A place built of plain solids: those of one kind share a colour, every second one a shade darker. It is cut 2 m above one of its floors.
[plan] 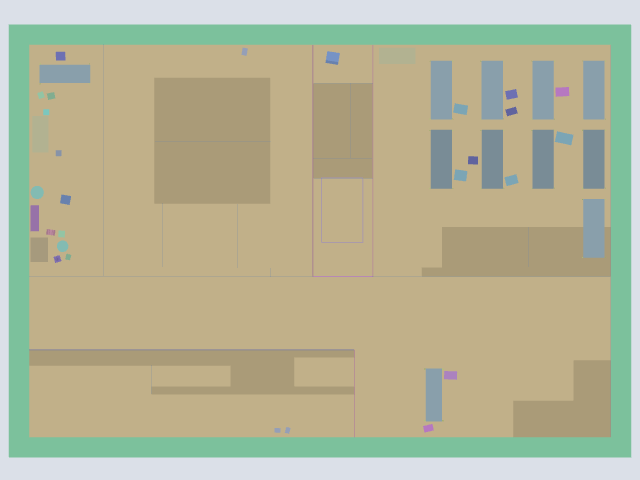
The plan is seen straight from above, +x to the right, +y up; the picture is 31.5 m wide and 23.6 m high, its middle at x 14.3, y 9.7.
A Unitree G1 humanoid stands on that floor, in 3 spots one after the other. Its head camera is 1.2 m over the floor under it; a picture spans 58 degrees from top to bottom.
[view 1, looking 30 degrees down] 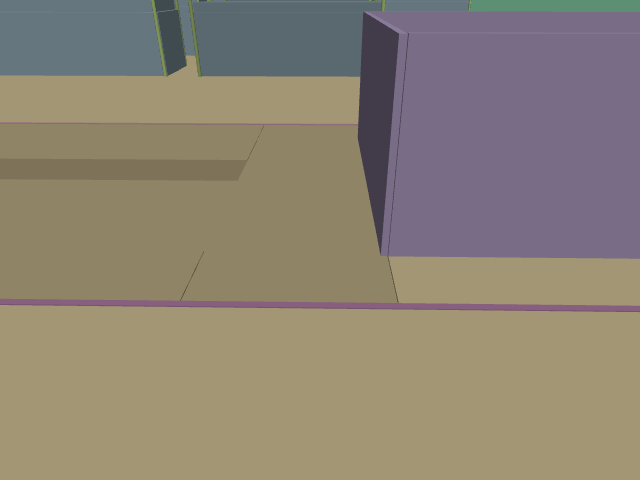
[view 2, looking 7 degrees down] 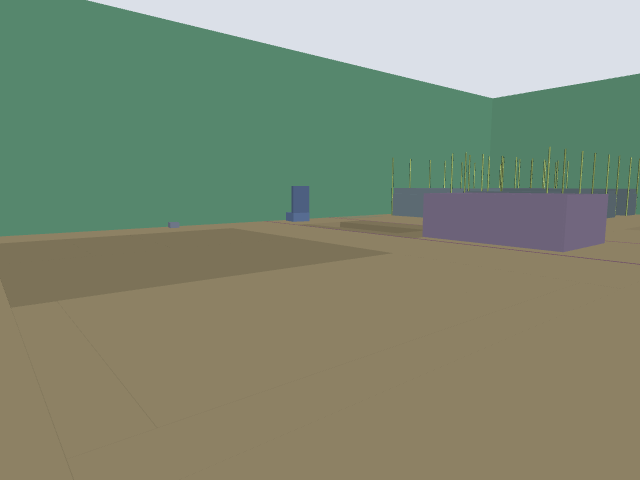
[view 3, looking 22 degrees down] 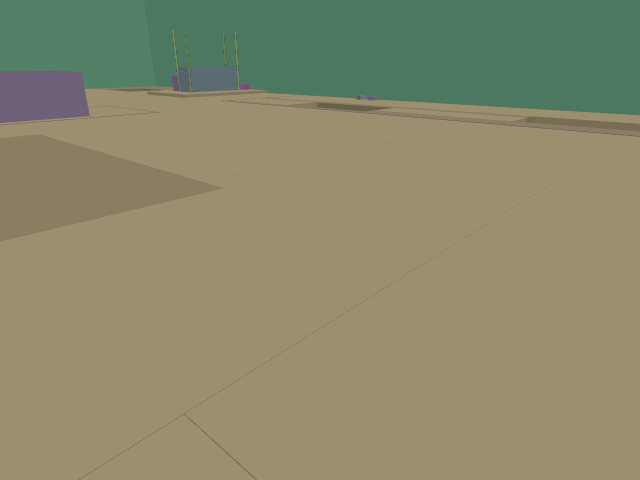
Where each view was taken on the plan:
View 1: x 12.45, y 13.05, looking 1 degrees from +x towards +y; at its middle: floor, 2.40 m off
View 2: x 5.90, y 6.25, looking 51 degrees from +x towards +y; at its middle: floor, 9.85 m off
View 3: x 2.44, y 14.09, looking -48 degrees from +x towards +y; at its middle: floor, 3.20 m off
